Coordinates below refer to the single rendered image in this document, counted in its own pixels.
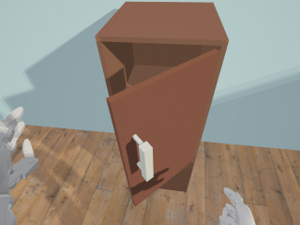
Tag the left robot forearm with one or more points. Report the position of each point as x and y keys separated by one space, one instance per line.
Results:
x=7 y=216

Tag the handle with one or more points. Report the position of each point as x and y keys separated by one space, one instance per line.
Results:
x=146 y=163

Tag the left robot hand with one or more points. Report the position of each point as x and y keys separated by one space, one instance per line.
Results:
x=10 y=131

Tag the cupboard door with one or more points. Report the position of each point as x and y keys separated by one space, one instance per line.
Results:
x=167 y=112

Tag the right robot hand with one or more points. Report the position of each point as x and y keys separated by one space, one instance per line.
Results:
x=240 y=213

